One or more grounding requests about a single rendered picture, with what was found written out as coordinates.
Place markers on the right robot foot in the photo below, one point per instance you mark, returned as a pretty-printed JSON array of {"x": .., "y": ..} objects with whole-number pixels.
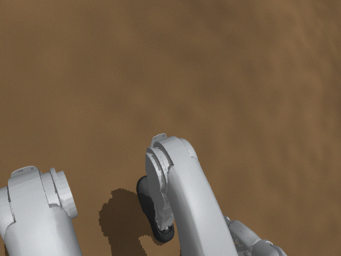
[{"x": 147, "y": 206}]

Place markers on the right robot hand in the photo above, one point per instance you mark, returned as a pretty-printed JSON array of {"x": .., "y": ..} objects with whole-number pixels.
[{"x": 243, "y": 236}]

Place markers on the right robot arm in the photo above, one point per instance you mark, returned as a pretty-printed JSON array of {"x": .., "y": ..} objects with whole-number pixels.
[{"x": 266, "y": 248}]

